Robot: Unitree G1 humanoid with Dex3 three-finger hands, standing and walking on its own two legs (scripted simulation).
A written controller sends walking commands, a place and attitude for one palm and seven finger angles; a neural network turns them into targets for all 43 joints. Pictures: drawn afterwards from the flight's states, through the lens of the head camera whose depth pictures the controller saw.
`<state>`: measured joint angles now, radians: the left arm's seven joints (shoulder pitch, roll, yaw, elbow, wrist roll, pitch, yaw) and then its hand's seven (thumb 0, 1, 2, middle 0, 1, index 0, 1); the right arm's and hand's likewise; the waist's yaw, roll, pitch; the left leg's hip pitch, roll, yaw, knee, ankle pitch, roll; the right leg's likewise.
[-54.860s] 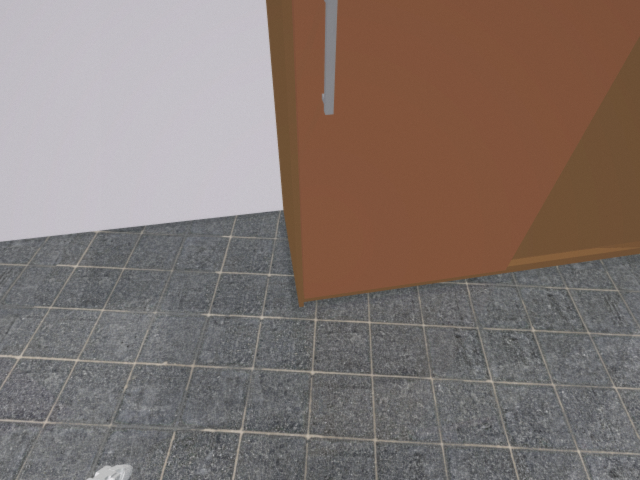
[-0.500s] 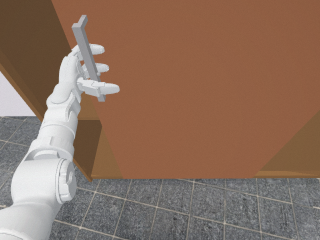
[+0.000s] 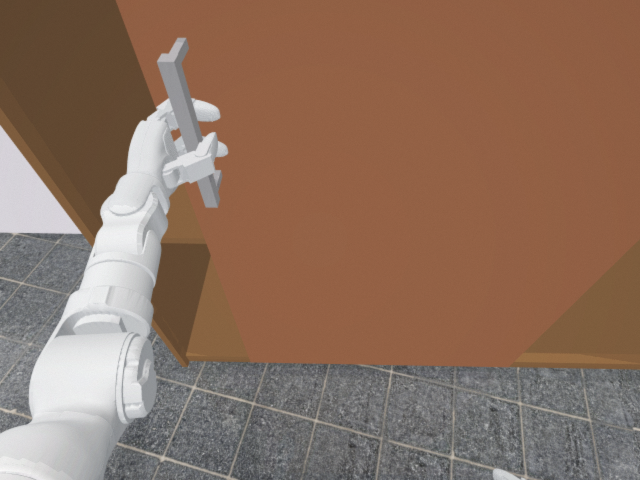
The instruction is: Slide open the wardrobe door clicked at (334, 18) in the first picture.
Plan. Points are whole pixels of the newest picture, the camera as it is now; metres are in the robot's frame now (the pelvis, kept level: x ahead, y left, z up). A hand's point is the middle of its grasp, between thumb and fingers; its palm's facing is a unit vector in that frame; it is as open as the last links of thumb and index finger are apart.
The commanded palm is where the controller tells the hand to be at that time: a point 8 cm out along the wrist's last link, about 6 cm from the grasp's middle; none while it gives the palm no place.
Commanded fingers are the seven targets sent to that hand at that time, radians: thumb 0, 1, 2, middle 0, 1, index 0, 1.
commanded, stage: grip the handle and tug to test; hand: left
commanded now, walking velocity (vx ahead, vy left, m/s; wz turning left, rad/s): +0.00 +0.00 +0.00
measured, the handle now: (198, 132) +0.51 +0.16 +0.17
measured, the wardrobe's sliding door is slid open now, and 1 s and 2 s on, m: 0.21 0.21 0.21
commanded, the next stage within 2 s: tug the door sideways, standing still in 0.70 s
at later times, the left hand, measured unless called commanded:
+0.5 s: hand (213, 155) +0.46 +0.13 +0.17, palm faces -0.02 -1.00 -0.01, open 5.1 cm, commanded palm +0.42 +0.19 +0.17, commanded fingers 0.00 0.90 0.90 -0.45 -1.40 -0.45 -1.40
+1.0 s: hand (209, 157) +0.46 +0.14 +0.17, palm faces -0.01 -1.00 -0.01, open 5.2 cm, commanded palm +0.43 +0.17 +0.17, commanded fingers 0.00 0.90 0.90 -0.45 -1.40 -0.45 -1.40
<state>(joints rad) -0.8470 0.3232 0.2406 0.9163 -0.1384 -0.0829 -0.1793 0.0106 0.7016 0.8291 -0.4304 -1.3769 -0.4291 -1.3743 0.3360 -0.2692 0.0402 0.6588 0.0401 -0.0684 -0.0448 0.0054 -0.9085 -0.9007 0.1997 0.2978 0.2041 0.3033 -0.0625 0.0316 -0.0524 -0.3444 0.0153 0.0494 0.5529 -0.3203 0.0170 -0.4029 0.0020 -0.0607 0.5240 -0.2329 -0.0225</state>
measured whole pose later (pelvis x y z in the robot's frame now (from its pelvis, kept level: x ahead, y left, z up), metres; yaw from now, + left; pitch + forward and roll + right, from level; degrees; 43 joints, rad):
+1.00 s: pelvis +0.02 +0.00 +0.00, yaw +1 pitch +6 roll -1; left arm -0.74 0.24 0.18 0.66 -0.15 0.09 -0.10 0.02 0.78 0.84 -0.40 -1.40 -0.41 -1.40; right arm 0.26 -0.26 0.03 0.63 0.04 -0.03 -0.05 0.01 -0.91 -0.90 0.20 0.30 0.20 0.30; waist -0.02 0.04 -0.06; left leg -0.28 0.01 0.03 0.51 -0.33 0.01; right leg -0.33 0.00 -0.08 0.49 -0.25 -0.02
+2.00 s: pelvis +0.00 +0.00 -0.01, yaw +1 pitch +4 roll +0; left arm -0.83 0.27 0.06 0.76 -0.11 -0.10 0.05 0.00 0.75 0.85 -0.42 -1.40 -0.31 -1.40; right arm 0.23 -0.23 0.02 0.68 0.04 -0.09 -0.07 0.01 -0.91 -0.90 0.20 0.30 0.20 0.30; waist 0.00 0.04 0.04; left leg -0.32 0.01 0.03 0.62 -0.36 0.01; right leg -0.40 -0.01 -0.06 0.66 -0.29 -0.01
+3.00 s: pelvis +0.13 -0.19 +0.00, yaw +8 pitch +0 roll -3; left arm -0.38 0.13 0.09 -0.13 -0.05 -0.06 0.18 0.03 0.78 0.82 -0.45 -1.40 -0.20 -1.40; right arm 0.11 -0.23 -0.03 0.58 0.05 -0.14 0.01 0.01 -0.91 -0.90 0.19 0.30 0.20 0.30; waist 0.15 0.05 0.26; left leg -0.21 0.11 0.12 0.62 -0.41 0.00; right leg -0.51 -0.02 -0.03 1.06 -0.47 0.02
